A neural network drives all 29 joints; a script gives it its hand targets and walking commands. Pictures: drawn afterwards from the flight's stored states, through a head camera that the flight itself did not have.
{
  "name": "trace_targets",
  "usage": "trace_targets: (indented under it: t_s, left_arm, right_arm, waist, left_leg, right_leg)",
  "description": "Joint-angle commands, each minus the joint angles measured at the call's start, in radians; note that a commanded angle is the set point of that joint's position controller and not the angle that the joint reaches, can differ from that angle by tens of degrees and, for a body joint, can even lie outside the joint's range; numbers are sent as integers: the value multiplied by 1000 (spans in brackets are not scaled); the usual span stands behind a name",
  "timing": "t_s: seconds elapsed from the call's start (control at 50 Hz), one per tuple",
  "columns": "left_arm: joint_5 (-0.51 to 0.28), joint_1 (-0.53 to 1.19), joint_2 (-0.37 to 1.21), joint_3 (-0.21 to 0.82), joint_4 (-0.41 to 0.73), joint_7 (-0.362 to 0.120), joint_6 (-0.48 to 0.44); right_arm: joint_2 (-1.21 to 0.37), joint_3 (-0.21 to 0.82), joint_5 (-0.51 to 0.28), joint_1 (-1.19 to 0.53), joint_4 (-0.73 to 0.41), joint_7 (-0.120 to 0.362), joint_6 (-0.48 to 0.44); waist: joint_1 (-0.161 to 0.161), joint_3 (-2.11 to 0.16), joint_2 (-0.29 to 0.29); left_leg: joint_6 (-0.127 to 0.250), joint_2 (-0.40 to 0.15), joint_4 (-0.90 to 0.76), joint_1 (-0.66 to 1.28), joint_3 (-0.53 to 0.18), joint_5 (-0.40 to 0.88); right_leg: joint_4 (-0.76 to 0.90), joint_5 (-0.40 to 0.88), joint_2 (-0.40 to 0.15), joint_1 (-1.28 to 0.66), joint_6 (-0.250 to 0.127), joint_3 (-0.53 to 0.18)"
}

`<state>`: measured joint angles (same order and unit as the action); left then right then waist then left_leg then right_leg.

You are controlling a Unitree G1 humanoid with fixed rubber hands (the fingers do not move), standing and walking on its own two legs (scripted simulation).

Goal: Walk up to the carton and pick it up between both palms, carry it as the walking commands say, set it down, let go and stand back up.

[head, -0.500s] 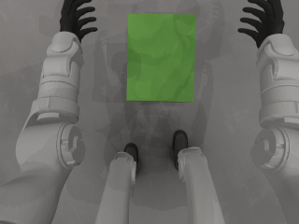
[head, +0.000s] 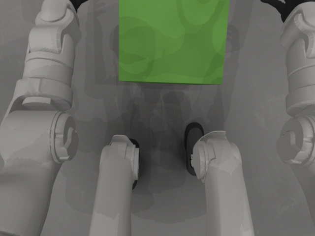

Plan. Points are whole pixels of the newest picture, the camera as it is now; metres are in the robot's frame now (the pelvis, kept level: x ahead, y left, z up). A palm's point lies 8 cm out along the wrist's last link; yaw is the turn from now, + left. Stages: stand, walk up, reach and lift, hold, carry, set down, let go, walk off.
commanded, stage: reach and lift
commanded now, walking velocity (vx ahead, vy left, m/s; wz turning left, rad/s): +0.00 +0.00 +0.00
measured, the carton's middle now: (170, 30) +0.57 -0.05 -0.34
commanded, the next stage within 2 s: none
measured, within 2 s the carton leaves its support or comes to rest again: neither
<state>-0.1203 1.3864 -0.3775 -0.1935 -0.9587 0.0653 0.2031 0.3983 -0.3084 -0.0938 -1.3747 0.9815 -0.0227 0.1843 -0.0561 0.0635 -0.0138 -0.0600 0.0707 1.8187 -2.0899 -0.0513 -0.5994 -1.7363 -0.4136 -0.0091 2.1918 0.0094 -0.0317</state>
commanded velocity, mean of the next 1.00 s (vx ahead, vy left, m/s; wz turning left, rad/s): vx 0.00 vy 0.00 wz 0.00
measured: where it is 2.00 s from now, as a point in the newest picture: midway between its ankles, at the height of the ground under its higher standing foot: (162, 165)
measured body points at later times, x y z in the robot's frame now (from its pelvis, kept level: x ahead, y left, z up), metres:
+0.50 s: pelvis -0.01 +0.01 -0.10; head +0.38 -0.01 +0.13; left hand +0.58 +0.14 -0.28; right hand +0.54 -0.26 -0.28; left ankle +0.07 +0.13 -0.44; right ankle +0.12 -0.13 -0.44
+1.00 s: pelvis -0.01 +0.01 -0.10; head +0.37 -0.01 +0.12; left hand +0.58 +0.13 -0.28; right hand +0.55 -0.25 -0.28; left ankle +0.07 +0.13 -0.44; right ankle +0.12 -0.12 -0.44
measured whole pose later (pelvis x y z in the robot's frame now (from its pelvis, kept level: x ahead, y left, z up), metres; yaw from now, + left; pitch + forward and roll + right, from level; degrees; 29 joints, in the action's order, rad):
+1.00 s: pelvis -0.01 +0.01 -0.10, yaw +0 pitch +38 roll +0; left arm -0.19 1.57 -0.37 -0.05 -1.11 0.12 0.13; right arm 0.46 -0.19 -0.20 -1.57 1.22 -0.05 0.07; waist -0.07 0.40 -0.02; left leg -0.04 0.08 2.21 -2.21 -0.04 -0.67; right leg -2.11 -0.47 -0.03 2.31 0.03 -0.03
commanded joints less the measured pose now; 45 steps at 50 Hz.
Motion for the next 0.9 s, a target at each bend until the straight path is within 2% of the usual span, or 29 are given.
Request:
trace_targets:
  t_s: [0.0, 0.24, 0.44, 0.54, 0.66, 0.88]
  left_arm:
    - [-12, 292, -128, 8, 88, 11, -23]
    - [-42, 380, -121, 69, 38, 44, -49]
    - [-56, 434, -129, 97, -29, 42, -83]
    - [-63, 472, -127, 128, 20, 55, -91]
    - [-91, 458, -118, 154, 39, 65, -88]
    - [-73, 438, -95, 138, -44, 55, -92]
  right_arm:
    - [159, -3, -15, -276, -75, -4, -28]
    - [200, 33, -47, -358, 8, -15, -75]
    - [219, 70, -72, -419, 89, -19, -116]
    - [251, 58, -97, -440, 69, -30, -135]
    - [254, 66, -108, -412, 101, -39, -137]
    - [204, 107, -113, -443, 142, -27, -137]
  waist:
    - [-22, -1169, -10]
    - [-43, -1091, -32]
    - [-50, -956, -17]
    - [-67, -1014, -77]
    - [-86, -1010, -78]
    - [-56, -889, -35]
  left_leg:
    - [6, 15, -123, 269, 123, 233]
    - [5, 0, 55, 313, 103, 248]
    - [7, -17, 162, 284, 95, 233]
    - [0, -18, 205, 357, 96, 300]
    - [-3, -16, 213, 344, 92, 308]
    - [6, -16, 183, 264, 86, 235]
  right_leg:
    - [-8, 376, 25, -930, 8, 63]
    - [-184, 335, 4, -761, 16, 83]
    - [-282, 311, -10, -677, 21, 77]
    - [-311, 369, -11, -695, 12, 76]
    - [-326, 390, -14, -719, 4, 75]
    - [-302, 309, -9, -671, 10, 66]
